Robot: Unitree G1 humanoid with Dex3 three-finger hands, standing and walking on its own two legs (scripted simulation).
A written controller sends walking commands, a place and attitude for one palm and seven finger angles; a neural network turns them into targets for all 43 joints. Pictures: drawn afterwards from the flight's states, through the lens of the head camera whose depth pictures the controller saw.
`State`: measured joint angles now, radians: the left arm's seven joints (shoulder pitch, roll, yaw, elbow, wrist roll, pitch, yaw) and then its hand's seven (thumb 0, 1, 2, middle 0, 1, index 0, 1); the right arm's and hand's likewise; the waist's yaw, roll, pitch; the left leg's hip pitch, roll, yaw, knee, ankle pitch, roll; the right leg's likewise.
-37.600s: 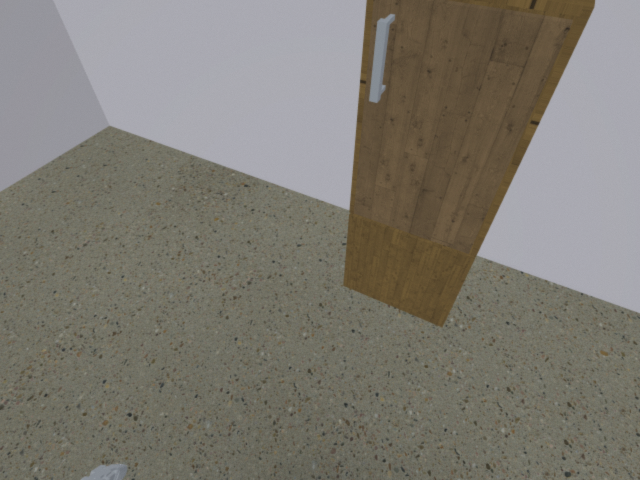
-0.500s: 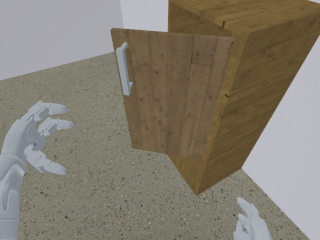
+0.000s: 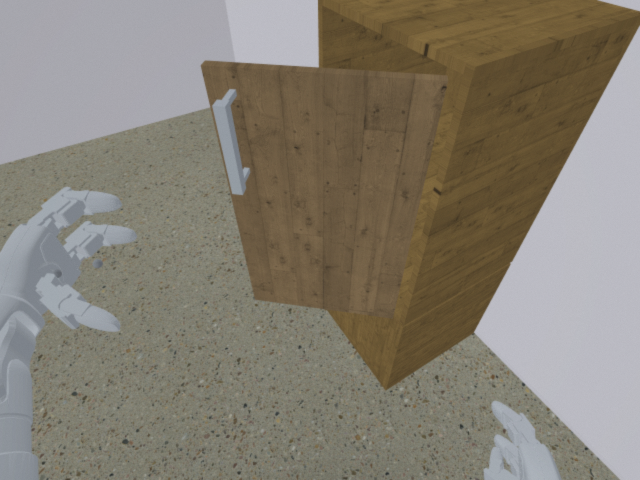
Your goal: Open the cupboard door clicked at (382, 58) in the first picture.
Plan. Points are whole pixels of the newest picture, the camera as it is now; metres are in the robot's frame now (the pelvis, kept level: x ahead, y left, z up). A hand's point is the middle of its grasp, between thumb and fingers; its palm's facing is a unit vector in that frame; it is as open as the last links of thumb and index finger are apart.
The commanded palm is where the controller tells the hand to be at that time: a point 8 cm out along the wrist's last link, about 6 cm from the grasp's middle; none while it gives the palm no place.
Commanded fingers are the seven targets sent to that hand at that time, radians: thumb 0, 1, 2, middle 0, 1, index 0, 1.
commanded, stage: raise the hand with hooked fingers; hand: left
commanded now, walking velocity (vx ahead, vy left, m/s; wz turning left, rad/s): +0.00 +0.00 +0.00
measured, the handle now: (235, 144) +0.56 +0.19 +0.14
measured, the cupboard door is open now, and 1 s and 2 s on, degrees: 49 49 49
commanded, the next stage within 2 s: move the hooked fingers beside the handle in 0.14 s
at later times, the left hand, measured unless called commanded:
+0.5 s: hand (116, 246) +0.32 +0.27 +0.16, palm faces +0.00 -1.00 -0.06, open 14.0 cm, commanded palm +0.30 +0.31 +0.16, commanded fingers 0.00 -0.50 0.30 -0.30 -1.20 -0.30 -1.20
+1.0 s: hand (149, 205) +0.39 +0.26 +0.15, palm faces -0.04 -1.00 -0.02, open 14.0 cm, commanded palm +0.37 +0.31 +0.15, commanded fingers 0.00 -0.50 0.30 -0.30 -1.20 -0.30 -1.20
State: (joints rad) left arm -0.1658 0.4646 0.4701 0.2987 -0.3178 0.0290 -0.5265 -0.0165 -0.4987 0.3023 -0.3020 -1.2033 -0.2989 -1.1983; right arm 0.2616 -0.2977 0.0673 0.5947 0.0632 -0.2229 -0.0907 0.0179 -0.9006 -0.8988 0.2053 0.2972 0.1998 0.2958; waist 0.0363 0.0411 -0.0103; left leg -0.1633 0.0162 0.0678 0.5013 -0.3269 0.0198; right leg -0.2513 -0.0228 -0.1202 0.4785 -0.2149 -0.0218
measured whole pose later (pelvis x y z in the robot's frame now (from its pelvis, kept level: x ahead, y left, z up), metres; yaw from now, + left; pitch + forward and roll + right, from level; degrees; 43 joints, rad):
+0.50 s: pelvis -0.01 -0.01 +0.00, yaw +1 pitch +0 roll +0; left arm -0.35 0.49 0.41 0.50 -0.28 0.01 -0.52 -0.02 -0.50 0.30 -0.30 -1.20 -0.30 -1.20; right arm 0.25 -0.29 0.09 0.62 0.07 -0.22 -0.11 0.02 -0.90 -0.90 0.21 0.30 0.20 0.30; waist 0.03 0.04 0.00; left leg -0.19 0.01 0.05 0.50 -0.31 0.01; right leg -0.27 -0.03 -0.14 0.48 -0.21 -0.03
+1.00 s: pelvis -0.01 +0.00 +0.00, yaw +0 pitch +4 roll +0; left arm -0.59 0.55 0.43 0.81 -0.24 -0.07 -0.52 -0.02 -0.50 0.30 -0.30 -1.20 -0.30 -1.20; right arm 0.32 -0.32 0.07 0.64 0.06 -0.17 -0.10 0.02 -0.90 -0.90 0.21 0.30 0.20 0.30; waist -0.03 0.03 -0.02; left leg -0.29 0.01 0.07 0.54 -0.33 0.02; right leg -0.38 -0.03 -0.11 0.52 -0.21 -0.03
